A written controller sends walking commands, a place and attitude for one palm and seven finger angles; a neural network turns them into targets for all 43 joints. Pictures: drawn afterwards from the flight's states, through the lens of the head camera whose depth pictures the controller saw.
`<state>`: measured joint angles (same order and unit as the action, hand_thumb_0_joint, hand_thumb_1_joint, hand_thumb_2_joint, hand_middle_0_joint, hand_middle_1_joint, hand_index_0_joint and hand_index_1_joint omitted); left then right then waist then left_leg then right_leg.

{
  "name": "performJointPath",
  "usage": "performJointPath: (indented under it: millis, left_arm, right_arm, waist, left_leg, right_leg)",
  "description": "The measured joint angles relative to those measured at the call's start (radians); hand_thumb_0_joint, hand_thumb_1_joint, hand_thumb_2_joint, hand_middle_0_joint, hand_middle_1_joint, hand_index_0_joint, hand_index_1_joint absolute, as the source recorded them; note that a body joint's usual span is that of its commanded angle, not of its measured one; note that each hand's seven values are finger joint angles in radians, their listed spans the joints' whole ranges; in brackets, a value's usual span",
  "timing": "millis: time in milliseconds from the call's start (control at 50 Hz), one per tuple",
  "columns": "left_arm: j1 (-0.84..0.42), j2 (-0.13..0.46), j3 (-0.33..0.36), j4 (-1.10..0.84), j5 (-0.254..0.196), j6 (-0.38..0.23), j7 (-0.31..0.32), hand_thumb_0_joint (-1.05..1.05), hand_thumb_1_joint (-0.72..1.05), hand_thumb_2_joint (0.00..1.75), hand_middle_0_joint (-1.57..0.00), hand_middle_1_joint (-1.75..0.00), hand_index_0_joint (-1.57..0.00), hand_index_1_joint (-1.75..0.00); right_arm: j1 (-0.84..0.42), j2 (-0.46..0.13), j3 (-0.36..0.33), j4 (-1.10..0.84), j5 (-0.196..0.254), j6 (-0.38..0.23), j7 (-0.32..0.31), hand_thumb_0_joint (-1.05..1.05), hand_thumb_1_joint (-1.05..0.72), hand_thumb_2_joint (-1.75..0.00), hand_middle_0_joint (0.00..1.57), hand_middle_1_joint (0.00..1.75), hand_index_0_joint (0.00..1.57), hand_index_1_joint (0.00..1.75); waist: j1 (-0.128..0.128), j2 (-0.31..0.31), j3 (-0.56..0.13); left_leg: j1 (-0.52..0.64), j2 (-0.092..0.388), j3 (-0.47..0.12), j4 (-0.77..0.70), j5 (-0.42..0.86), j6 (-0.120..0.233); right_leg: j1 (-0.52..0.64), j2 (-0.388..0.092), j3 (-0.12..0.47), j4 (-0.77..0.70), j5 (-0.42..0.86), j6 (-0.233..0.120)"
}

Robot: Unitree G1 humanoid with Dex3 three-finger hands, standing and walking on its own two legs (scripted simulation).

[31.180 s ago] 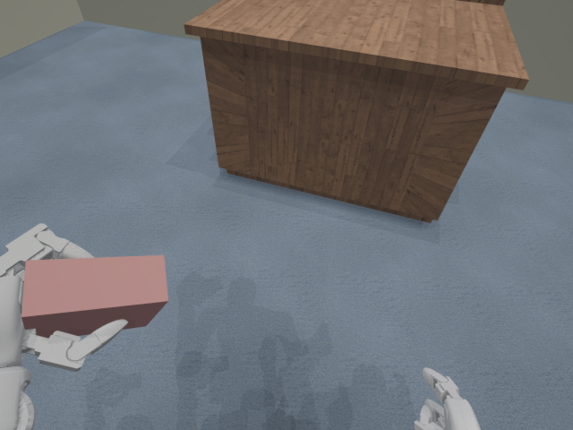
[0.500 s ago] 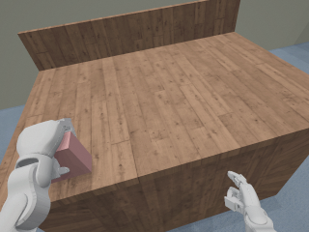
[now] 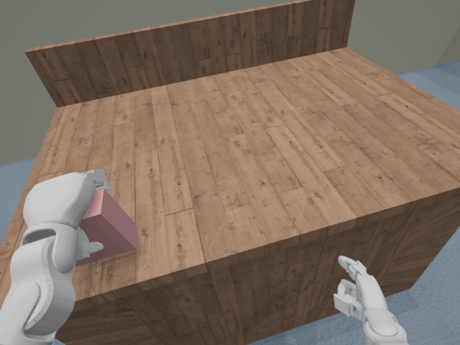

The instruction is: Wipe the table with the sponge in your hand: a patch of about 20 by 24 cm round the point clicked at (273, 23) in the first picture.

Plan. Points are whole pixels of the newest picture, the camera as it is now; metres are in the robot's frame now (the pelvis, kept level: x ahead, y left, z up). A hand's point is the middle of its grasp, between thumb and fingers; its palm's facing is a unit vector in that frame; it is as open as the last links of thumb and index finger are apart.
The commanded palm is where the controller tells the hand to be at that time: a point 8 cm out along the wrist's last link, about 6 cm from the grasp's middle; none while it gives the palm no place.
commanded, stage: lower the sponge onto the table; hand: left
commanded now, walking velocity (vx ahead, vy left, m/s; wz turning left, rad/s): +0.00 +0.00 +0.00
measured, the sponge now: (94, 235) +0.23 +0.29 +0.10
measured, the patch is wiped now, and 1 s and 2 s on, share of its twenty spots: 0.00 0.00 0.10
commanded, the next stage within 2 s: wipe forward along the first lane in 1.20 s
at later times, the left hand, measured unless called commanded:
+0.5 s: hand (85, 230) +0.22 +0.28 +0.13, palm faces +0.07 -0.10 -0.99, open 9.5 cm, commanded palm +0.19 +0.28 +0.21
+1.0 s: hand (93, 234) +0.23 +0.28 +0.11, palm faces +0.05 -0.11 -0.99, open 9.5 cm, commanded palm +0.19 +0.28 +0.18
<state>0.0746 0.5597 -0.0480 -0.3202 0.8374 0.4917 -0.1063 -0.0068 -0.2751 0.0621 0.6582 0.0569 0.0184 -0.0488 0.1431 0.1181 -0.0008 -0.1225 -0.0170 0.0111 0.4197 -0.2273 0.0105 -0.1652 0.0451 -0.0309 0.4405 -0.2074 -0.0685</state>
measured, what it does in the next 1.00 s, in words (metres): stands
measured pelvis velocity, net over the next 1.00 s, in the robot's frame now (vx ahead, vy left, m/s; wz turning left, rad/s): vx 0.01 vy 0.01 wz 0.00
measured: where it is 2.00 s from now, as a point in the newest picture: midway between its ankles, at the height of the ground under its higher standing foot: outside the picture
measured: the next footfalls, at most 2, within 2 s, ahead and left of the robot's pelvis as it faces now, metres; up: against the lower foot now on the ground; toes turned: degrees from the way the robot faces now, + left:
none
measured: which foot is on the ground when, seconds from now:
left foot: down 0.00-1.00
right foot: down 0.00-1.00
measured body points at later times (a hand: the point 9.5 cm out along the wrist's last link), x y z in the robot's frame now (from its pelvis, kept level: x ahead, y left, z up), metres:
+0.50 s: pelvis +0.00 +0.00 +0.00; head -0.02 -0.05 +0.45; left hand +0.21 +0.28 +0.18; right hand +0.27 -0.18 -0.07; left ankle +0.00 +0.12 -0.74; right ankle +0.02 -0.08 -0.74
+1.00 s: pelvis +0.01 +0.01 +0.00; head -0.01 -0.04 +0.45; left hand +0.22 +0.28 +0.16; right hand +0.26 -0.18 -0.07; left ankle +0.00 +0.12 -0.74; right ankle +0.02 -0.08 -0.74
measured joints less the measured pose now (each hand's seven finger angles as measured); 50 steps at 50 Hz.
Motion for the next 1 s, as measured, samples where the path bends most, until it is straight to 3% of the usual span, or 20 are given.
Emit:
performJointPath:
  millis: [160, 380, 520, 740, 1000]
  left_arm:
    - [-0.01, -0.009, -0.022, -0.004, 0.006, -0.014, 0.016, 0.0, -0.46, 1.04, -0.79, -1.38, -0.8, -1.38]
    - [0.024, -0.01, 0.01, 0.013, 0.002, 0.011, 0.013, 0.0, -0.46, 1.04, -0.79, -1.39, -0.8, -1.38]
    - [0.033, -0.017, -0.026, 0.04, 0.027, -0.024, 0.012, 0.0, -0.46, 1.04, -0.79, -1.38, -0.8, -1.38]
    - [0.023, -0.014, 0.014, 0.091, 0.022, -0.055, 0.04, 0.0, -0.46, 1.04, -0.79, -1.38, -0.8, -1.38]
    - [0.098, -0.048, -0.018, 0.044, 0.038, -0.09, 0.062, 0.0, -0.46, 1.04, -0.79, -1.39, -0.8, -1.38]
  right_arm:
    - [-0.004, 0.012, 0.002, 0.004, -0.001, -0.005, -0.002, 0.01, -0.91, -0.9, 0.2, 0.3, 0.2, 0.3]
    - [-0.007, 0.015, 0.01, -0.007, 0.001, 0.006, 0.007, 0.01, -0.91, -0.9, 0.2, 0.3, 0.2, 0.3]
    - [0.004, 0.005, 0.002, 0.001, -0.005, -0.001, -0.004, 0.01, -0.91, -0.9, 0.2, 0.3, 0.2, 0.3]
    - [0.011, 0.016, 0.002, 0.015, -0.005, -0.016, -0.007, 0.01, -0.91, -0.9, 0.2, 0.3, 0.2, 0.3]
    - [0.027, 0.015, -0.01, 0.006, -0.015, -0.016, 0.004, 0.01, -0.91, -0.9, 0.2, 0.3, 0.2, 0.3]
  waist:
    - [0.005, 0.0, 0.001]
    - [-0.006, -0.004, -0.005]
    - [0.001, -0.008, 0.001]
    - [-0.007, -0.013, 0.006]
    - [-0.006, -0.013, -0.005]
  left_leg:
    - [0.008, -0.002, -0.001, -0.008, 0.006, 0.001]
    - [-0.001, 0.001, 0.002, -0.002, 0.003, 0.001]
    - [-0.002, -0.001, -0.006, 0.004, 0.001, 0.002]
    - [0.003, 0.003, -0.004, -0.001, -0.001, 0.001]
    - [0.001, -0.001, 0.002, 0.0, -0.011, 0.008]
  right_leg:
    - [0.007, -0.002, 0.0, -0.006, 0.004, 0.001]
    - [0.0, 0.002, 0.003, -0.007, 0.007, 0.001]
    - [0.004, 0.0, -0.004, -0.006, 0.004, 0.002]
    - [0.011, 0.004, -0.001, -0.019, 0.009, 0.001]
    - [0.007, 0.001, 0.007, -0.015, -0.001, 0.008]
